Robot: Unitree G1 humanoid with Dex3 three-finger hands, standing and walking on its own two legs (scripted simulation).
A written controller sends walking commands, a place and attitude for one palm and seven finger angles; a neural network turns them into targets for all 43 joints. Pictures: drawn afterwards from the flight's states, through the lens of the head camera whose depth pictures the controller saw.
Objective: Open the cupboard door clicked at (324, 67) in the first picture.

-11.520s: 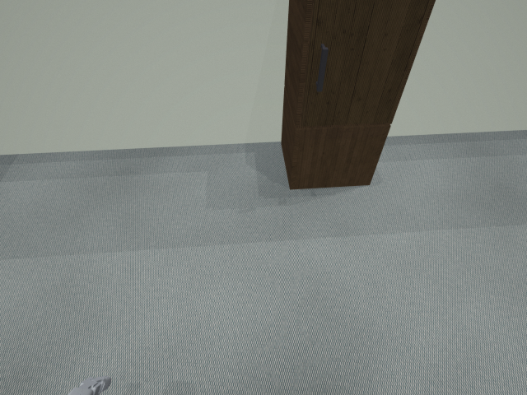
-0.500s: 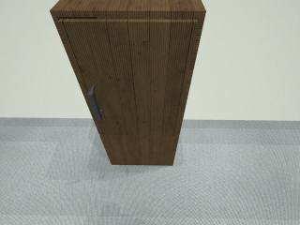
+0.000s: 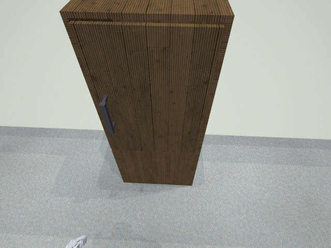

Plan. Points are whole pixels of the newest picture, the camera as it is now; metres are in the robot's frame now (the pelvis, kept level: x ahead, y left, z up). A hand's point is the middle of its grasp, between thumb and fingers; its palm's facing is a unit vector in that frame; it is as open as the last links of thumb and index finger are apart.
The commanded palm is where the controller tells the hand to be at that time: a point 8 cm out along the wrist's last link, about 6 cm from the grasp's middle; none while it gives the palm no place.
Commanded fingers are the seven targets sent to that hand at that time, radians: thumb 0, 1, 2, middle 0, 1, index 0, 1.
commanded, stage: raise the hand with hooked fingers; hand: left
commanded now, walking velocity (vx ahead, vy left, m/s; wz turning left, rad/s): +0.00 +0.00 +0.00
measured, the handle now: (108, 115) +0.55 +0.26 -0.07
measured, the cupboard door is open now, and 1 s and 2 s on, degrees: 0 0 0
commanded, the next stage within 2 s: none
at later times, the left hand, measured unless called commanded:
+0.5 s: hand (80, 243) +0.14 +0.22 -0.07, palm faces +0.07 -0.99 -0.07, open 9.5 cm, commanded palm +0.13 +0.27 -0.07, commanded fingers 0.00 0.20 0.60 -0.25 -0.75 -0.25 -0.75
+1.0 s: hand (70, 225) +0.18 +0.26 -0.08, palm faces -0.02 -1.00 -0.05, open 12.5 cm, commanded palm +0.16 +0.32 -0.06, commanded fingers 0.00 -0.38 0.35 -0.29 -1.12 -0.29 -1.12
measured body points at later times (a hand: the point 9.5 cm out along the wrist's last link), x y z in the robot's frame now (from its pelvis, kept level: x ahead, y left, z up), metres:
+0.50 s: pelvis -0.07 +0.00 -0.12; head +0.02 +0.02 +0.32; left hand +0.13 +0.27 -0.06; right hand +0.17 -0.22 -0.18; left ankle -0.03 +0.13 -0.73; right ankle -0.01 -0.12 -0.73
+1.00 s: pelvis -0.07 +0.03 -0.11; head +0.02 +0.05 +0.33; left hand +0.17 +0.31 -0.07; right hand +0.11 -0.23 -0.18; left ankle -0.03 +0.13 -0.73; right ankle -0.01 -0.12 -0.73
